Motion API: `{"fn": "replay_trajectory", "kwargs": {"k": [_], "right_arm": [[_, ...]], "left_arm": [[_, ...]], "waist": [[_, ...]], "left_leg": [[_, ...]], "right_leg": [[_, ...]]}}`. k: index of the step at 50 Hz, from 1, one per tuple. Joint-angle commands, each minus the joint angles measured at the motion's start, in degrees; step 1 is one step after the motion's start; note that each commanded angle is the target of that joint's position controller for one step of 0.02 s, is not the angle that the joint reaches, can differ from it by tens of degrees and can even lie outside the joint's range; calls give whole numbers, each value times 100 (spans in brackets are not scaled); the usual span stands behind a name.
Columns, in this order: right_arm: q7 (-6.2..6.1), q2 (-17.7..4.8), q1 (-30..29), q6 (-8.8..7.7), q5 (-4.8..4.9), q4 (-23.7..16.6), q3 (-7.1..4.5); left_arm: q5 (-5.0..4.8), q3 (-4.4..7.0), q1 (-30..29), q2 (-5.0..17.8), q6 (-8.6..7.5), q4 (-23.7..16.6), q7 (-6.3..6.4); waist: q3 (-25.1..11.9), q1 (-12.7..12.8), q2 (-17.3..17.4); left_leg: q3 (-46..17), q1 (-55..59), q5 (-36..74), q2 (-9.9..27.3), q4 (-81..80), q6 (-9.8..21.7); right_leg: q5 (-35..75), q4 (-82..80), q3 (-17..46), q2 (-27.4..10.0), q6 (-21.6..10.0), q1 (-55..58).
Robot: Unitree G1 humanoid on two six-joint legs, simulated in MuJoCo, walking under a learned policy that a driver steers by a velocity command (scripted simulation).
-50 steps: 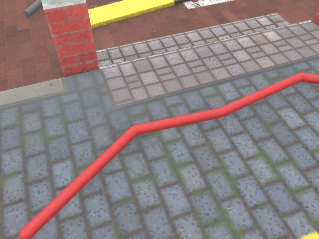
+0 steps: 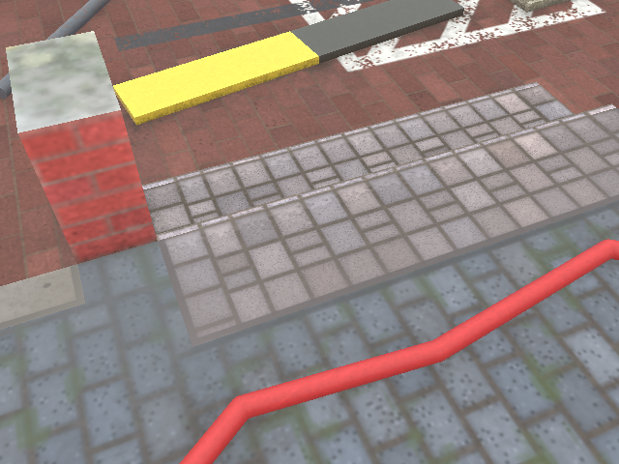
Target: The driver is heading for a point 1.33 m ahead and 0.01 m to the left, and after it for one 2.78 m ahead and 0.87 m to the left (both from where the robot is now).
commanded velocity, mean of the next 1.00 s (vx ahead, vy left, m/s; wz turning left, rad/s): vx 0.50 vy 0.00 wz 0.00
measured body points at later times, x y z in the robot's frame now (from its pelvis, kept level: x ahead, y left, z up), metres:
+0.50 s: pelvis +0.29 -0.08 +0.00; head +0.31 -0.09 +0.45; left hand +0.34 +0.18 -0.13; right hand +0.38 -0.34 -0.14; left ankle +0.29 +0.09 -0.66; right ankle +0.31 -0.15 -0.75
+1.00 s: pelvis +0.53 -0.02 +0.02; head +0.58 -0.02 +0.47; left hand +0.54 +0.24 -0.12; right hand +0.70 -0.26 -0.10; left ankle +0.59 +0.10 -0.71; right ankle +0.42 -0.15 -0.65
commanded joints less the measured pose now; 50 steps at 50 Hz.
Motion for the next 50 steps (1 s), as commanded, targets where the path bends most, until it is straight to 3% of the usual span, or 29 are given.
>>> {"fn": "replay_trajectory", "kwargs": {"k": [1, 4, 7, 10, 12, 13, 14, 15, 16, 17, 18, 19, 21, 23, 25, 30, 33, 38, 39, 40, 42, 43, 44, 45, 46, 47, 48, 49, 50], "right_arm": [[-122, -791, -129, -45, 17, -326, -116], [-167, -906, 196, -10, 77, -277, -132], [-177, -941, 547, 50, 119, -142, -151], [-215, -989, 664, 142, 125, -57, -195], [-229, -1090, 493, 192, 122, -100, -238], [-229, -1101, 346, 222, 109, -140, -238], [-226, -960, 254, 244, 65, -207, -180], [-223, -745, 351, 222, -57, -374, -74], [-134, 63, 1129, 74, 49, -312, 134], [-113, -661, 688, -65, 196, -287, -22], [-103, -939, 102, -137, 294, -484, -101], [-154, -917, -177, -138, 263, -543, -114], [-191, -738, -151, -4, 150, -550, -173], [-204, -520, 7, 125, 140, -514, -171], [-219, -537, -309, 186, 105, -646, -198], [-188, -519, -1266, 191, 65, -940, -229], [-159, -407, -2031, 152, 97, -1203, -165], [-15, -426, -2464, 89, 155, -1385, -126], [24, -529, -2721, 57, 159, -1432, -160], [66, -440, -2840, 30, 185, -1489, -176], [141, -332, -2406, -31, 219, -1405, -216], [147, -442, -1774, -26, 242, -1204, -294], [95, -754, -941, 41, 248, -944, -435], [-10, -1009, -35, 180, 201, -639, -562], [-90, -1162, 394, 256, 141, -420, -602], [-142, -958, 73, 240, -14, -530, -522], [-123, -706, -441, 170, -50, -637, -458], [-79, -534, -836, 104, -26, -678, -415], [-61, -381, -1115, 70, 11, -704, -376]], "left_arm": [[47, 32, -43, 180, -11, -289, -13], [14, -20, -735, 105, -53, -472, -73], [-38, -53, -1255, 123, -72, -642, -168], [-58, -54, -1514, 200, -132, -828, -298], [-56, 19, -1133, 382, -170, -784, -341], [-45, 116, -537, 549, -178, -624, -330], [-40, 273, 551, 857, -174, -289, -292], [34, 394, 1652, 1382, -139, -84, -228], [100, 397, 1781, 1541, -131, 7, -292], [56, 247, 1545, 942, -147, -49, -295], [26, 167, 978, 703, -154, -162, -276], [41, 108, 472, 584, -157, -263, -291], [121, 30, 201, 319, -175, -227, -336], [107, 37, 391, 344, -199, -79, -335], [107, 77, 572, 522, -205, 25, -271], [95, 69, 1052, 582, -83, 204, -121], [28, 78, 1324, 648, -22, 333, -85], [14, 107, 1600, 712, 54, 464, -97], [4, 23, 2017, 381, 78, 566, -103], [17, -45, 2355, 256, 97, 680, -99], [7, -51, 2384, 598, 115, 752, -51], [-22, -31, 2135, 787, 72, 698, -39], [-55, -10, 1788, 913, -24, 602, -64], [-59, 0, 1302, 939, -127, 459, -109], [-12, -79, 1002, 585, -174, 248, -157], [-83, 26, 785, 751, -203, 179, -183], [-236, 76, 559, 680, -162, 73, -165], [-244, 65, 489, 510, -89, 22, -134], [-174, 76, 553, 340, 3, 72, -97]], "waist": [[357, 203, 415], [408, -40, 463], [536, -224, 505], [580, -186, 554], [315, 102, 699], [-52, 450, 759], [-693, 923, 686], [-1644, 1166, -168], [-2334, 688, -1664], [-1890, 842, -905], [-1077, 733, -578], [-693, 517, 16], [-354, 182, -18], [-231, 78, -84], [-25, 76, -43], [249, 308, -50], [428, 552, -44], [571, 597, -227], [464, 797, 114], [178, 832, 99], [-646, 535, -384], [-1061, 187, -465], [-1464, -236, -404], [-1779, -673, -171], [-2074, -745, 872], [-1922, -622, 708], [-1399, -372, 656], [-1002, -133, 554], [-750, 55, 580]], "left_leg": [[-1060, -316, 1197, 1598, -891, 864], [-832, -68, 1135, 1491, -898, 695], [-851, 522, 1018, 1672, -732, 679], [-922, 1156, 1340, 1964, -361, 606], [-865, 1279, 2414, 1996, 124, 487], [-711, 1192, 3420, 1848, 795, 390], [-474, 684, 3675, 1519, 2027, 222], [-173, -665, 1684, 1070, 4064, 11], [-647, -2797, -2291, 46, 5743, -248], [-1279, -3404, -2293, 401, 6354, -107], [-1105, -3626, -1723, 691, 6310, -22], [-949, -3324, -1166, 1004, 6038, -52], [-930, -2753, -671, 1311, 5487, -100], [-834, -2611, -542, 1352, 5196, -165], [-788, -2966, -189, 1405, 4790, -261], [-719, -3686, 996, 1396, 3516, -377], [-496, -3613, 1180, 1201, 2488, -394], [-134, -3143, 474, 893, 2124, -225], [64, -3018, 188, 735, 1999, -167], [214, -2674, 14, 519, 1870, -128], [398, -972, 291, 136, 1716, -57], [254, 443, 728, 147, 1506, 58], [-116, 1930, 1118, 391, 1441, 267], [-741, 3170, 1033, 969, 1219, 527], [-1968, 3727, 1162, 2096, 807, 957], [-1938, 3090, 1723, 2303, 814, 982], [-1672, 2379, 1431, 2138, 593, 872], [-1457, 1690, 994, 1986, 335, 744], [-1268, 1074, 701, 1907, 156, 654]], "right_leg": [[891, -971, 4, -125, 125, -244], [1479, -2151, -226, 124, 138, 28], [1377, -2722, -280, 249, 118, -54], [852, -3080, -258, 333, -66, -117], [447, -3244, -402, 545, -244, 616], [414, -3314, -579, 761, -375, 1483], [559, -3282, -531, 772, -582, 2948], [619, -3230, 996, -491, -985, 4804], [-435, -4127, 3795, -1563, -1866, 6425], [-807, -4409, 3762, -1345, -1575, 6082], [-345, -4490, 2778, -1168, -1298, 5223], [359, -4655, 2079, -954, -1172, 4326], [856, -5013, 1266, -563, -1048, 3353], [1128, -5247, 906, -424, -1118, 3065], [1327, -5404, 668, -408, -1158, 3001], [1262, -5528, 378, -356, -998, 3380], [1101, -5623, 197, -287, -868, 3605], [1337, -5431, 83, -544, -899, 3958], [1903, -5154, -2, -338, -801, 4229], [3015, -4735, -47, -251, -662, 4491], [5273, -3805, -105, -251, -424, 4209], [5483, -3206, -109, -206, -278, 3460], [4952, -2496, -139, -104, -100, 2431], [3132, -1428, -226, 210, 88, 1295], [-1362, -87, 61, 441, 81, 447], [-1969, 414, 559, 248, -52, 512], [-1809, 244, 487, 185, -102, 379], [-1686, -40, 293, 122, -115, 448], [-1645, -267, 175, 80, -88, 682]]}}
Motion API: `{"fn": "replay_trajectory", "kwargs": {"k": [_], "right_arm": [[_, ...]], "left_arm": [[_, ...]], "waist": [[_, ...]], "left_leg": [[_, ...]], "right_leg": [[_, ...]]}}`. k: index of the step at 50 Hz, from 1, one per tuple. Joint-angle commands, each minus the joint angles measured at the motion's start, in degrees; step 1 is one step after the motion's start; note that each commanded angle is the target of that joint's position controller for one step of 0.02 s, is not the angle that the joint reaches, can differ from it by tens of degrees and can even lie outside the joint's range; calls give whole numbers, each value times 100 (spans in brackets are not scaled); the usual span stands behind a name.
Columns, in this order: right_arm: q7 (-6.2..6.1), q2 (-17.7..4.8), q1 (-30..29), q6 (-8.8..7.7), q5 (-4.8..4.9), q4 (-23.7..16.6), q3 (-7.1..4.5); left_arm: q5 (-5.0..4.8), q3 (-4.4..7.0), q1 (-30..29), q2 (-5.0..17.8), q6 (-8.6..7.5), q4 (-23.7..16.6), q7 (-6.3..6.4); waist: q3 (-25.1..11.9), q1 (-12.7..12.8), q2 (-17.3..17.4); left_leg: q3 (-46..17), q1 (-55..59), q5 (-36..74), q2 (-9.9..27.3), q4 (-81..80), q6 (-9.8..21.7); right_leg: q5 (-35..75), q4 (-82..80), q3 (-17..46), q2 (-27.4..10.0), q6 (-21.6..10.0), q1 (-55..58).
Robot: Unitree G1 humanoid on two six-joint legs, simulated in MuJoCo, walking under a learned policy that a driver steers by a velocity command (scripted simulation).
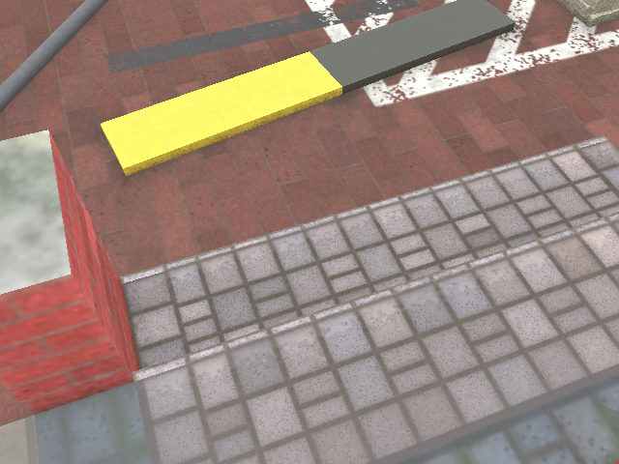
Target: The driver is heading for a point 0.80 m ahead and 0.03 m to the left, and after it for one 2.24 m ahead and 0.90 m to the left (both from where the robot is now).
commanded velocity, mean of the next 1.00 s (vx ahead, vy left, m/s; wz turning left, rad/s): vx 0.50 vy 0.00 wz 0.00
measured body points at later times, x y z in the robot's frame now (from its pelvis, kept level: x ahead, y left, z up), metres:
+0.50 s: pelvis +0.19 +0.00 -0.06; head +0.20 +0.00 +0.39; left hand +0.01 +0.17 -0.19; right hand +0.46 -0.13 -0.13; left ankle +0.30 +0.13 -0.76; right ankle -0.01 -0.14 -0.77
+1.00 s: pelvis +0.42 -0.01 -0.04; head +0.44 -0.02 +0.41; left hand +0.64 +0.19 -0.13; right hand +0.31 -0.22 -0.18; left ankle +0.30 +0.12 -0.75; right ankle +0.46 -0.11 -0.77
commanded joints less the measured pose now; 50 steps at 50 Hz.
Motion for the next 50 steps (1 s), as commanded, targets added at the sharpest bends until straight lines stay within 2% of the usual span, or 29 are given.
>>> {"fn": "replay_trajectory", "kwargs": {"k": [1, 2, 3, 6, 9, 11, 13, 14, 15, 16, 17, 19, 21, 25, 26, 27, 28, 29, 30, 34, 35, 36, 38, 39, 40, 47, 48, 49, 50], "right_arm": [[16, -495, 460, -62, 6, 56, -141], [36, -573, 290, -62, 39, 40, -170], [9, -674, -5, -186, -603, -376, -162], [61, -1084, -1287, -302, -599, -895, -330], [3, -748, -1601, -35, -435, -1322, -165], [110, -121, -472, 135, -444, -1084, -15], [273, 553, 1086, -33, -347, -671, 104], [273, -27, 977, -125, -154, -765, -26], [356, 131, -63, -90, -103, -1235, 132], [209, -303, -1105, -94, -170, -1466, 70], [147, -449, -1162, -97, -264, -1413, 56], [111, 9, -950, -44, -408, -1315, 203], [262, 41, -1145, 10, -238, -1249, 286], [268, -779, -247, -70, -88, -882, -42], [179, -1034, 906, -135, -192, -518, -159], [123, -1169, 2568, -86, -275, -105, -173], [122, -894, 3941, -53, -511, 469, -85], [54, -887, 3193, -179, -500, 379, -117], [15, -590, 2210, -214, -337, 178, -32], [-49, 342, 2116, -269, -328, 289, 295], [-88, 319, 2510, -284, -326, 471, 308], [-191, -277, 2339, -214, -120, 454, 130], [-241, -424, 2635, -184, -181, 502, 161], [-30, -75, 2620, -284, -299, 523, 252], [64, -126, 2490, -281, -147, 460, 218], [3, -727, 2607, -135, -196, 563, 97], [-23, -525, 2743, -165, -246, 528, 150], [-160, -364, 2802, -53, 165, 243, 155], [-206, -565, 2475, -24, 22, 125, 99]], "left_arm": [[14, 130, -91, 100, 96, -397, 54], [49, 115, 172, -35, 194, -294, 43], [1049, -4, 1935, -439, 98, 369, 6], [748, 163, 3211, 68, 44, 1008, -49], [893, 134, 3064, 212, -159, 1340, -191], [834, -13, 2408, 77, -391, 1052, -232], [607, 101, 2135, 911, -346, 506, -207], [478, 178, 1887, 1202, -359, 401, -243], [437, 45, 1260, 844, -319, 566, -158], [490, -67, 1107, 291, -306, 435, -58], [510, -108, 1191, 139, -274, 372, 45], [474, -199, 1842, 58, -233, 599, 107], [395, -143, 1586, 452, -217, 387, 28], [587, 111, 1494, 972, -201, 343, -135], [703, 47, 1731, 557, -240, 443, -178], [881, -204, 2656, -306, -280, 363, -279], [586, -132, 1457, -295, -251, 66, -411], [461, -34, 129, -248, -269, -389, -386], [522, 26, -225, -129, -278, -460, -254], [844, 62, -517, -409, 35, -773, -172], [783, 100, -870, -395, 41, -889, -196], [149, 111, -513, -238, 101, -769, -96], [219, 4, -545, -580, 177, -710, -83], [738, -20, -1146, -575, 189, -1044, -116], [792, 1, -1346, -535, 206, -1002, -116], [400, 272, -1618, 439, -185, -1116, -98], [393, 404, -1031, 823, -258, -1016, -40], [457, 428, 578, 938, -51, -448, 35], [269, 441, 1059, 935, 61, -360, 52]], "waist": [[-886, 33, 799], [-734, 250, 863], [-480, 803, 630], [-121, 1480, 729], [386, 1361, -17], [121, 690, -505], [-205, -183, -707], [35, -116, -582], [1175, 78, -1185], [1185, 447, 354], [807, 538, 492], [491, 529, -323], [520, 525, -116], [-126, -25, -289], [-906, -310, 86], [-2718, -497, 1345], [-2274, -1106, 1235], [-455, -961, 860], [78, -576, 718], [-338, -140, 880], [-482, -244, 887], [25, 144, 538], [-258, 164, 741], [-791, 150, 1234], [-393, 69, 1226], [-458, 118, 763], [-971, 251, 222], [-1400, 710, -648], [-1118, 928, -746]], "left_leg": [[-1257, 1465, 2144, 1590, -773, 616], [-1112, 838, 1925, 1569, -978, 638], [-355, -566, 3212, 1404, -1204, 329], [90, -1698, 1686, 1219, -399, -275], [72, -1856, -341, 784, 1842, -61], [-376, -1664, -1007, 287, 4394, 177], [-932, -2803, -953, -67, 6048, 63], [-809, -3206, -1168, 1, 6934, -385], [-1487, -4577, -457, 803, 6603, -595], [-1473, -5271, -461, 1003, 5890, -644], [-1140, -4698, 68, 964, 4907, -647], [-520, -3231, 315, 867, 4089, -620], [-201, -884, 1359, 583, 2359, -563], [233, 1080, 2442, -141, 1267, 50], [-297, 2554, 3398, 284, 1458, 509], [-2527, 5307, 3913, 1776, 1248, 1964], [-4380, 4918, 2309, 2418, -162, 2095], [-3945, 3216, 503, 2217, -633, 1381], [-3293, 1926, 349, 2068, -786, 1183], [-1952, 2184, 2668, 1316, -1045, 987], [-1950, 2428, 2910, 1244, -1090, 947], [-1951, 1778, 4388, 1429, -869, 631], [-1681, 1445, 4837, 1553, -778, 592], [-1428, 1457, 3026, 1435, -1365, 798], [-1427, 864, 2431, 1375, -1600, 848], [-1173, 485, 2631, 1454, -244, 503], [-690, 87, 2476, 937, 946, 96], [155, -1629, 1208, 223, 2836, -326], [-119, -2553, -577, 219, 4120, -297]], "right_leg": [[-277, 93, -1, -253, -4, -1018], [-206, -42, -208, -197, 66, -603], [244, 318, -430, 13, 189, 1198], [926, 35, -424, 74, 511, 2204], [988, -2637, -752, 156, 472, 2511], [1707, -3003, 584, -386, -339, 2111], [6102, -3243, 2203, -1220, -1588, 2451], [6322, -3245, 2663, -1819, -2253, 2158], [3009, -4059, 4701, -2337, -2530, 1000], [2163, -4018, 3898, -2040, -2145, 1663], [2749, -3705, 2859, -1496, -1772, 1732], [3738, -3784, 1923, -1078, -1352, 1359], [2392, -4322, 859, -550, -914, -152], [5022, -3293, 201, -530, -759, 559], [4621, -1847, -93, -133, -336, 85], [1667, 34, -170, 561, 154, -1306], [-940, 2117, 39, 1026, 117, -2261], [-205, 2418, 444, 577, -220, -3134], [330, 2203, 304, 177, -358, -2878], [908, 1610, 173, 147, -339, -2359], [854, 1304, 80, 210, -257, -2416], [286, 554, -186, 357, 43, -2025], [-92, -328, -320, 507, 229, -1308], [134, -1330, -82, -93, 266, -1001], [217, -1930, -305, 30, 297, -490], [1886, -3011, -499, 299, -512, 1168], [2532, -3025, 53, -188, -1048, 2160], [1719, -3152, 1382, -1080, -1123, 3963], [1752, -3889, 2483, -1675, -1298, 3803]]}}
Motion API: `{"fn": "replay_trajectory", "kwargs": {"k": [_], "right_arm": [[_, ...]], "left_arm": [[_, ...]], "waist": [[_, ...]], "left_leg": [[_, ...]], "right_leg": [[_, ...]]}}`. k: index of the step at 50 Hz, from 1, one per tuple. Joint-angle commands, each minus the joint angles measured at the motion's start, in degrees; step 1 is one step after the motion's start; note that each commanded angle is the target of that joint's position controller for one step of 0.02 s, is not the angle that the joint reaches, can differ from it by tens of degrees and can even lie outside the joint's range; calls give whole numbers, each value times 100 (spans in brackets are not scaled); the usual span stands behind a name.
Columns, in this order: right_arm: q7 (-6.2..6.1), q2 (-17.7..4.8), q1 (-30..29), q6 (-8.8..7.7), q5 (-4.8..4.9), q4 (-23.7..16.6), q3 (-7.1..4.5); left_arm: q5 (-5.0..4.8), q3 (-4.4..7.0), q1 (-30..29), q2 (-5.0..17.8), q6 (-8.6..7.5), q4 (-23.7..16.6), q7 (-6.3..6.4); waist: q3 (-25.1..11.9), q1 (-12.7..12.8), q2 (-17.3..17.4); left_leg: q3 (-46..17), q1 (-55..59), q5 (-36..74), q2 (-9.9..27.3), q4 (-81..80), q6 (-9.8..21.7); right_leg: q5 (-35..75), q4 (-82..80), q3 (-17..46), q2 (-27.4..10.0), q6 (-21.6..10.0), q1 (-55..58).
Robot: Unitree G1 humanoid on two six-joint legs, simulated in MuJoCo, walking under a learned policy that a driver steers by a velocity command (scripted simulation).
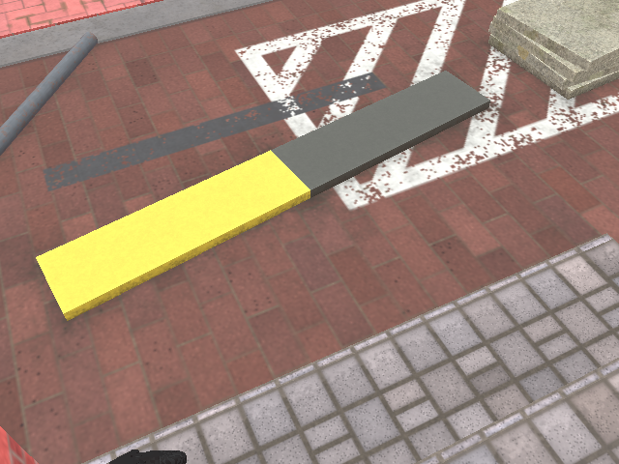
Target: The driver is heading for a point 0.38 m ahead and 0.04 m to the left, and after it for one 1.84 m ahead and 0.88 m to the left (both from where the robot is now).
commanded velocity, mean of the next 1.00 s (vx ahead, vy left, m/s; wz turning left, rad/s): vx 0.28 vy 0.00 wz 0.26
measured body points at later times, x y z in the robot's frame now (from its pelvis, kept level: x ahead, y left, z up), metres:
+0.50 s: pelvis +0.20 +0.04 +0.00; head +0.21 +0.05 +0.45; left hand +0.26 +0.28 -0.15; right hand +0.26 -0.21 -0.13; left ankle +0.23 +0.09 -0.73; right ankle +0.16 -0.12 -0.63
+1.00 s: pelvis +0.28 +0.01 -0.02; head +0.30 +0.02 +0.43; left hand +0.40 +0.29 -0.11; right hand +0.42 -0.22 -0.13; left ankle +0.23 +0.09 -0.73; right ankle +0.31 -0.14 -0.70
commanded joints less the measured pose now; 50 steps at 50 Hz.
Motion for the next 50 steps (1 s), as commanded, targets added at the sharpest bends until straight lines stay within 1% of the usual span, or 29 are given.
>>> {"fn": "replay_trajectory", "kwargs": {"k": [1, 2, 5, 9, 11, 14, 15, 16, 17, 18, 19, 20, 21, 22, 23, 24, 25, 28, 30, 32, 35, 39, 40, 41, 42, 43, 44, 46, 50], "right_arm": [[-155, -740, -530, -6, -6, -743, -223], [-123, -610, -597, 11, 10, -762, -218], [-36, -505, -787, 169, -73, -897, -282], [104, -434, -1802, 278, -109, -1322, -256], [161, -398, -1963, 329, -116, -1357, -202], [127, -721, -1960, 341, -58, -1359, -268], [99, -879, -1465, 334, -135, -1185, -330], [45, -977, -1327, 315, -113, -1138, -360], [5, -975, -733, 262, -172, -913, -399], [-66, -1312, -52, 166, -229, -760, -485], [77, -1619, 393, -252, -291, -847, -391], [242, -1442, 578, -484, -492, -677, -367], [266, -1357, -406, -549, -387, -792, -400], [249, -1276, -952, -462, -252, -835, -390], [170, -1101, -1354, -410, -198, -951, -322], [105, -874, -1502, -409, -237, -936, -234], [30, -595, -1637, -403, -299, -1003, -143], [12, -981, -1308, -495, -359, -1055, -239], [78, -1140, -927, -458, -399, -975, -290], [155, -1105, -771, -425, -294, -1013, -305], [121, -921, -806, -373, -354, -1257, -227], [74, -1021, -282, -317, -267, -1334, -293], [68, -995, -167, -296, -251, -1340, -296], [57, -998, -146, -259, -93, -1324, -296], [69, -1053, -166, -235, -86, -1386, -284], [93, -1076, -475, -221, -263, -1534, -268], [102, -1092, -797, -217, -335, -1763, -235], [58, -1272, -799, -240, -150, -1867, -279], [78, -1449, -1072, -199, -94, -1935, -316]], "left_arm": [[-177, 363, 2546, 1230, 215, 491, 111], [-124, 294, 2085, 999, 230, 374, 93], [-113, 206, 1588, 696, 177, 355, 125], [-182, 190, 1652, 761, 72, 507, 167], [-148, 233, 1741, 916, 57, 603, 142], [-137, 236, 1760, 1065, 50, 583, 113], [-102, 247, 1613, 1136, 55, 592, 124], [-123, 248, 1627, 1172, 88, 538, 145], [-92, 228, 1756, 1108, 138, 617, 166], [-63, 184, 1876, 962, 176, 581, 195], [602, -172, 3506, -146, -53, 743, -198], [295, -58, 2629, 298, -179, 268, -338], [126, 97, 1733, 928, -168, 104, -211], [165, 100, 1750, 1099, -81, 110, -40], [211, 23, 1851, 1000, -14, 49, 53], [257, -82, 1653, 682, 54, -54, 117], [254, -130, 1635, 564, 115, -120, 131], [97, -7, 1521, 867, 170, -449, 171], [121, -22, 1347, 743, 262, -642, 203], [139, -29, 1127, 649, 349, -785, 228], [263, 39, 1260, 794, 360, -814, 240], [151, 20, 490, 892, 363, -1273, 385], [161, -18, 394, 828, 364, -1324, 401], [158, -64, 25, 692, 358, -1432, 411], [173, -141, -68, 505, 355, -1487, 400], [214, -169, 361, 470, 323, -1364, 372], [295, -132, 715, 595, 264, -1256, 324], [141, -126, 519, 709, 227, -1443, 295], [12, -165, 714, 725, 222, -1496, 260]], "waist": [[-181, 1188, -732], [31, 945, -493], [334, 452, -507], [561, 388, -418], [378, 408, -667], [372, 365, -438], [251, 96, -466], [169, 80, -205], [111, -138, -60], [-141, -396, 623], [-1808, 280, 2255], [-832, -168, 1882], [378, 25, 721], [100, 290, -38], [-205, 526, -196], [16, 710, -186], [-102, 800, -138], [-335, 772, 198], [-440, 758, 230], [-486, 745, 250], [-661, 760, 293], [-686, 257, 381], [-686, 154, 346], [-581, 73, 143], [-608, 52, 336], [-691, 206, 561], [-768, 337, 523], [-771, 243, 421], [-758, 220, 555]], "left_leg": [[-123, -3776, -623, 27, 3069, 247], [-279, -3566, -255, 179, 3060, 262], [-356, -2732, 245, 375, 2334, 156], [-171, -2230, 1395, 305, 907, 21], [104, -1329, 1784, 11, 601, 23], [110, -680, 2063, -69, 558, 153], [-18, -296, 2252, -16, 897, 307], [201, -130, 1174, -294, 174, 287], [340, 500, 1082, -441, -226, 373], [-491, 1085, 1498, 185, -849, 595], [-2323, 3096, 4635, 1488, -618, 2260], [-4209, 2530, 2684, 1880, -1896, 2525], [-3619, 1299, 2389, 1869, -1964, 2178], [-3079, 815, 2537, 1627, -1971, 2042], [-2612, 387, 3308, 1473, -2018, 1922], [-2286, -202, 3750, 1298, -2080, 1561], [-1920, -511, 3999, 1005, -2110, 1284], [-1271, -794, 5349, 547, -1908, 1384], [-1219, -756, 5785, 506, -1676, 1372], [-1423, -718, 5686, 554, -1602, 1316], [-1814, -481, 5355, 670, -1013, 1461], [-2861, 874, 5322, 1189, -593, 1881], [-3021, 1095, 5220, 1232, -483, 1898], [-2917, 1023, 4840, 1027, -574, 1802], [-2900, 664, 4692, 812, -595, 1770], [-2978, 215, 4826, 817, -410, 1774], [-2818, -362, 5010, 668, -166, 1765], [-3067, -337, 5224, 634, -188, 1672], [-3656, -350, 4987, 670, -16, 1580]], "right_leg": [[1174, -1221, 2756, -1986, -1250, 3426], [1517, -1331, 2346, -1796, -1143, 2792], [1327, -1867, 1590, -1406, -942, 1427], [1697, -2133, 927, -1063, -887, 750], [1872, -2108, 584, -882, -767, 435], [1839, -1866, 470, -940, -666, 328], [2603, -1379, 447, -1152, -600, 390], [2748, -871, 335, -891, -578, 592], [2878, 102, 254, -741, -541, 564], [2095, 1865, -126, -333, -323, 213], [-2356, 3921, 459, 537, -149, -935], [-2562, 4588, 1251, 806, -343, -2579], [-1806, 5049, 1353, 312, -385, -3038], [-1407, 5048, 1044, -17, -286, -2612], [-950, 4768, 1065, -330, -132, -2171], [-550, 4539, 1083, -529, -13, -1886], [-328, 4252, 1028, -594, 109, -1605], [162, 3587, 612, -382, 536, -1502], [356, 3219, 420, -408, 731, -1566], [473, 2880, 363, -422, 757, -1541], [657, 3460, 548, -441, 691, -1861], [-873, 3643, 915, -515, 968, -3158], [-1061, 3606, 977, -533, 1011, -3393], [-1438, 2681, 685, -492, 1106, -3328], [-1509, 2416, 482, -380, 1096, -2789], [-754, 2861, 595, -391, 975, -2367], [-433, 3320, 426, -261, 883, -1961], [-1033, 2760, 405, -112, 955, -1869], [-1081, 1737, 552, 44, 844, -1355]]}}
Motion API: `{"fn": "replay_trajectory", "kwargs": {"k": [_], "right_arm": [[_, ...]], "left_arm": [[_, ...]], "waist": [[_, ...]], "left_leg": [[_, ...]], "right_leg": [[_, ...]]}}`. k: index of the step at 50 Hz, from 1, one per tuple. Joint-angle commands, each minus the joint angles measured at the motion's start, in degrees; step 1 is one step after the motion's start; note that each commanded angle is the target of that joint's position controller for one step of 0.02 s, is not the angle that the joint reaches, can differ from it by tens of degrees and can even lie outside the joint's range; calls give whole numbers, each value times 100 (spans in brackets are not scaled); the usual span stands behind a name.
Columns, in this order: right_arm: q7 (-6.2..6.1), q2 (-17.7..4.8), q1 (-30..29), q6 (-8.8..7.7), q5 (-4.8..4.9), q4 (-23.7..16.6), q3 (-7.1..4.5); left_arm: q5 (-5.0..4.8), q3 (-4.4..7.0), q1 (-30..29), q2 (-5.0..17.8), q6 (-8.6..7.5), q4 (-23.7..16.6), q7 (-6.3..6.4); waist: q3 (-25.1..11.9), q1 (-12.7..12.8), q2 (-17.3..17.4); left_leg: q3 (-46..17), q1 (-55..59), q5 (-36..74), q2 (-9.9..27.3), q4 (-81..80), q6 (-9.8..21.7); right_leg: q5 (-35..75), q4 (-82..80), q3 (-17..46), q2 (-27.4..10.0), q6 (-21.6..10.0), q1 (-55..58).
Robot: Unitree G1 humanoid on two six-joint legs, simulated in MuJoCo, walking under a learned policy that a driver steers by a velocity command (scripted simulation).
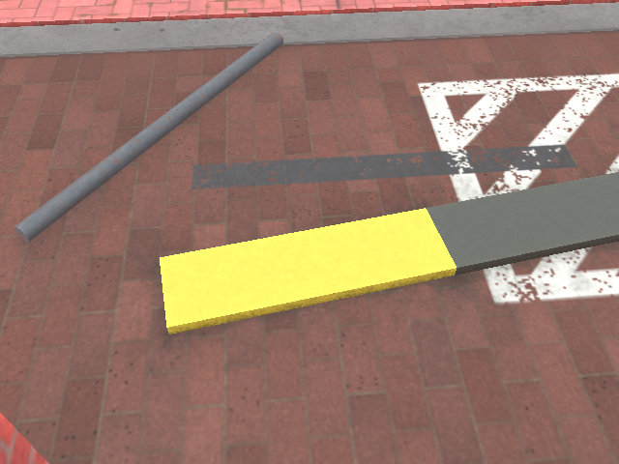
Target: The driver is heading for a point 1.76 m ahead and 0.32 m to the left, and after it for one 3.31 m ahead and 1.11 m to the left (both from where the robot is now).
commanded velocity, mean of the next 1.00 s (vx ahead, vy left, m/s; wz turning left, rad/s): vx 0.01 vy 0.00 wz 0.38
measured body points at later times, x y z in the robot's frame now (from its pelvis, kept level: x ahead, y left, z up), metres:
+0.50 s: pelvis -0.04 -0.01 +0.02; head -0.01 +0.00 +0.47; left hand +0.03 +0.31 -0.06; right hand +0.17 -0.21 -0.09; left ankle -0.08 +0.09 -0.70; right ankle -0.02 -0.15 -0.72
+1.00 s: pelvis -0.08 +0.03 +0.01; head -0.06 +0.05 +0.46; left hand -0.13 +0.30 -0.12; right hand +0.18 -0.12 -0.07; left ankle -0.09 +0.09 -0.72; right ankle -0.05 -0.15 -0.71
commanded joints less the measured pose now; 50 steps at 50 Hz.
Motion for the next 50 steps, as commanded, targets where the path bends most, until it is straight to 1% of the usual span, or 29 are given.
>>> {"fn": "replay_trajectory", "kwargs": {"k": [1, 2, 3, 4, 5, 6, 7, 8, 10, 11, 13, 16, 21, 24, 26, 27, 28, 29, 30, 32, 33, 35, 36, 38, 41, 45, 46, 48, 50], "right_arm": [[23, -993, -428, -4, -68, -504, -190], [139, -839, -312, 14, 219, -297, -147], [238, -668, -198, 33, 93, -384, -77], [197, -17, 294, 5, 3, -608, 74], [85, -675, 45, 86, -31, -555, -111], [-50, -714, -241, 196, -103, -588, -114], [-162, -894, -282, 265, -120, -568, -151], [-200, -830, -162, 281, -181, -495, -111], [-34, -509, -156, 274, -328, -538, 36], [61, -471, -140, 281, -295, -552, 52], [203, -510, -250, 275, -208, -632, 31], [315, -460, -495, 356, -241, -830, 79], [160, -465, -468, 530, -250, -964, 93], [162, -597, -437, 412, -158, -962, -69], [182, -781, 20, 282, -33, -792, -293], [73, -1341, 320, 196, -97, -824, -501], [57, -1993, 356, 42, -100, -1100, -623], [81, -1508, 467, -105, -140, -856, -554], [93, -1286, 281, -143, 21, -774, -498], [136, -972, -227, -21, 294, -885, -344], [150, -954, -431, 59, 230, -967, -313], [141, -898, -749, 114, 59, -1152, -252], [137, -806, -777, 107, 53, -1174, -201], [171, -666, -724, 57, 114, -1204, -83], [332, -777, -639, 17, 221, -1184, -35], [649, -965, -562, 66, 407, -1042, 28], [664, -1120, -618, 107, 418, -1038, -17], [420, -1525, -342, 188, 374, -1113, -227], [165, -1393, -228, 217, 337, -1131, -272]], "left_arm": [[-22, 100, 486, 424, -123, -377, -39], [-303, 154, 256, 527, -164, -503, -18], [-355, 317, 595, 1066, -230, -503, 77], [-229, 503, 901, 1703, -313, -447, 39], [107, 514, 1154, 1414, -344, -374, -44], [45, 496, 991, 1303, -381, -336, -93], [-134, 403, 509, 921, -393, -468, -133], [-223, 280, -6, 615, -385, -628, -158], [-84, 295, -430, 677, -370, -827, -45], [-27, 319, -390, 750, -357, -818, 40], [-54, 364, -205, 922, -336, -731, 118], [-120, 517, 62, 1245, -345, -614, 137], [-45, 710, 245, 1413, -415, -479, 70], [-96, 747, 7, 1462, -394, -419, 144], [20, 686, 55, 1281, -347, -264, 99], [101, 541, 314, 694, -315, -287, 50], [15, 467, 349, 591, -415, -779, 78], [-186, 514, -210, 844, -417, -779, 66], [-216, 544, -340, 968, -364, -761, 87], [-18, 563, 118, 1052, -286, -472, 134], [50, 517, 331, 1031, -256, -359, 103], [4, 486, 571, 1032, -208, -131, 12], [-18, 456, 658, 963, -183, -37, -46], [-27, 448, 802, 931, -123, 130, -158], [-56, 409, 941, 830, -69, 359, -304], [-278, 303, 1019, 662, -31, 577, -574], [-325, 327, 975, 794, -77, 528, -554], [-254, 365, 285, 1076, -206, 203, -324], [-162, 308, 191, 926, -265, 164, -146]], "waist": [[-435, 396, 423], [-177, 586, -118], [-649, 569, -344], [-1351, 292, -1696], [-838, 692, -437], [-552, 621, -484], [-476, 434, -504], [-321, 219, -553], [-317, 189, -541], [-311, 240, -435], [-219, 324, -436], [-78, 480, -598], [-97, 634, -821], [-101, 558, -777], [-272, 347, -416], [-532, 301, 628], [-755, 357, 850], [-303, -20, 369], [-79, 36, 458], [-4, 483, 611], [-3, 629, 400], [-156, 725, 310], [-194, 730, 245], [-237, 737, 260], [-183, 702, 195], [-70, 609, 313], [-115, 595, 340], [-193, 112, 461], [-36, -65, 547]], "left_leg": [[-1990, 490, 4924, 1484, -129, 1176], [-1816, 94, 4308, 1142, -327, 958], [-1268, -709, 2822, 600, 493, 337], [-200, -2326, -1392, -283, 1833, -531], [-2, -2860, -1965, 223, 3000, -887], [283, -2880, -1627, 542, 3653, -1088], [463, -2729, -1258, 666, 4220, -1272], [469, -2400, -660, 716, 4273, -1289], [930, -1827, 168, 833, 4599, -1256], [985, -1730, 427, 864, 4537, -1207], [1108, -1552, 666, 1003, 3809, -1151], [1314, -1292, 255, 1301, 2204, -1142], [1400, -999, 44, 1247, 455, -672], [1674, -345, 476, 972, -732, -193], [1686, 1213, 2033, 696, -1910, 301], [660, 2434, 4636, 1550, -1991, 986], [-1251, 3029, 5451, 2903, -2011, 2136], [-1095, 2736, 4372, 2902, -2260, 2010], [-643, 2490, 3930, 2630, -2287, 1680], [-195, 1576, 4706, 2516, -2309, 1412], [7, 1086, 4617, 2415, -2441, 1296], [231, 897, 4443, 2174, -2444, 1198], [307, 934, 4265, 2078, -2377, 1094], [273, 1121, 3934, 1980, -2184, 725], [187, 1306, 3702, 1907, -1761, 304], [-58, 1050, 3314, 1896, -1556, -497], [-214, 1203, 3070, 1990, -1568, -552], [-538, 1875, 1974, 2228, -1849, -65], [-1097, 2058, 579, 2697, -2296, 832]], "right_leg": [[605, -349, -187, 240, -209, 581], [1549, -2507, -161, 234, -555, 1149], [4491, -2306, 600, -457, -1423, 2777], [7189, -2510, 2670, -2333, -3461, 4288], [6980, -2731, 2791, -2846, -3451, 3925], [6022, -2824, 2237, -2553, -3061, 3353], [5800, -2844, 1721, -2137, -2649, 2893], [5731, -2935, 1090, -1753, -2364, 2337], [5219, -3212, 340, -1341, -2285, 1637], [4823, -3287, 78, -1238, -2250, 1602], [4303, -3402, -324, -1125, -2102, 1718], [3880, -3455, -375, -1413, -2022, 2110], [3138, -3594, 178, -2206, -2147, 2787], [1996, -3398, -59, -2130, -1749, 2719], [876, -2531, -621, -1743, -1260, 1989], [-810, -991, -1336, -888, -650, 945], [-1645, -50, -556, -52, -347, -396], [-1561, 206, 29, -88, -307, -1008], [-1245, 633, 99, -192, -288, -1136], [-901, 1508, 141, -298, -262, -680], [-460, 1710, 178, -289, -278, -329], [253, 1863, 130, -197, -194, -116], [511, 1770, 177, -223, -120, -94], [827, 1400, 311, -379, 63, -94], [850, 375, 297, -590, 276, -5], [1353, -1154, -23, -624, 268, 938], [1545, -1423, -20, -596, 155, 962], [1028, -1579, 1, -528, -216, 337], [528, -1316, 66, -558, -335, -186]]}}
Next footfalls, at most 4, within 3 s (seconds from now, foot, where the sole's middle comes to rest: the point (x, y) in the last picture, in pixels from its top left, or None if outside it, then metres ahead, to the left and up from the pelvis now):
0.04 right None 0.02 -0.15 -0.75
0.52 left None -0.05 0.10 -0.76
0.92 right None -0.01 -0.13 -0.75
1.32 right None -0.04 -0.16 -0.76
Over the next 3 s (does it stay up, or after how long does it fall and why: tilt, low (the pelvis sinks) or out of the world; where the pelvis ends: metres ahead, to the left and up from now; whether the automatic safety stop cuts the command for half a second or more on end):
stays up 0.27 0.15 -0.13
